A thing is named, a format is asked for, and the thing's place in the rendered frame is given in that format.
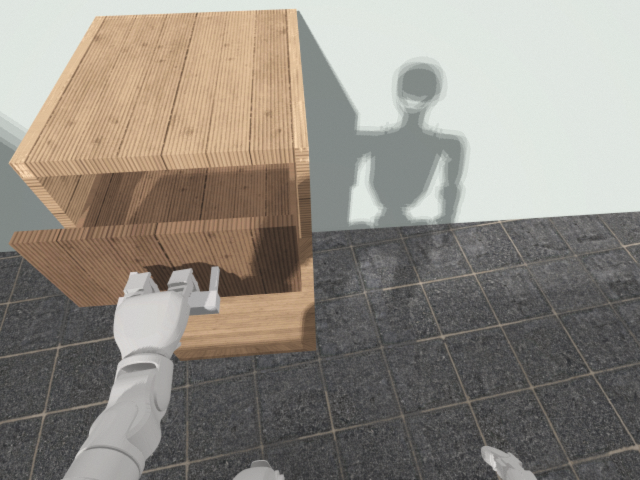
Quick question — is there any left robot forearm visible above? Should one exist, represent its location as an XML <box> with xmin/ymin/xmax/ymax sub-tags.
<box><xmin>61</xmin><ymin>353</ymin><xmax>174</xmax><ymax>480</ymax></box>

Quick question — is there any cabinet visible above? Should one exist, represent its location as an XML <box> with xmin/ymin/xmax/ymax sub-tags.
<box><xmin>8</xmin><ymin>9</ymin><xmax>316</xmax><ymax>361</ymax></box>

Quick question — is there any robot left shin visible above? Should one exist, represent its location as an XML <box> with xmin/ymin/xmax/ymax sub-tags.
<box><xmin>250</xmin><ymin>460</ymin><xmax>271</xmax><ymax>468</ymax></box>

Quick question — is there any handle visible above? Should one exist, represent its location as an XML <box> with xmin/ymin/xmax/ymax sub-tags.
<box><xmin>116</xmin><ymin>266</ymin><xmax>220</xmax><ymax>316</ymax></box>

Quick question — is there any robot left hand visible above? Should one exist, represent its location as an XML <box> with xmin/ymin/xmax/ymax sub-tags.
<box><xmin>113</xmin><ymin>268</ymin><xmax>200</xmax><ymax>360</ymax></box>

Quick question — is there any drawer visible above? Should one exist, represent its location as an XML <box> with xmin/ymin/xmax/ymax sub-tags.
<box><xmin>9</xmin><ymin>163</ymin><xmax>302</xmax><ymax>307</ymax></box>

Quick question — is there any robot right hand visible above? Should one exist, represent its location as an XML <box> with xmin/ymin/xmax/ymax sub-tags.
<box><xmin>481</xmin><ymin>446</ymin><xmax>537</xmax><ymax>480</ymax></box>

